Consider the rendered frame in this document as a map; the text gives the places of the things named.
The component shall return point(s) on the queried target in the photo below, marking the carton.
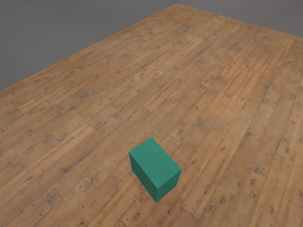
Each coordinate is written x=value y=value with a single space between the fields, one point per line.
x=154 y=168

